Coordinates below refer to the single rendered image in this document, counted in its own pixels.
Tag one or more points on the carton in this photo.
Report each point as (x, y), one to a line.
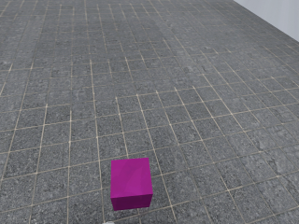
(130, 184)

